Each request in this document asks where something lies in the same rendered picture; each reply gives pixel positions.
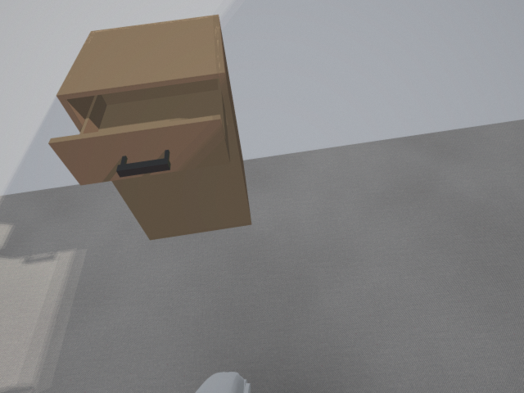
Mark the handle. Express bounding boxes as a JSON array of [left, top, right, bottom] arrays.
[[116, 150, 170, 177]]

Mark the robot left thigh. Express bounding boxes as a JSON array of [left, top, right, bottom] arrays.
[[195, 372, 251, 393]]

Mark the cabinet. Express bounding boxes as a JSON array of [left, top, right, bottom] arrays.
[[56, 15, 251, 240]]

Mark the drawer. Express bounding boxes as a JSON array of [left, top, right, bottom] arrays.
[[48, 79, 230, 186]]

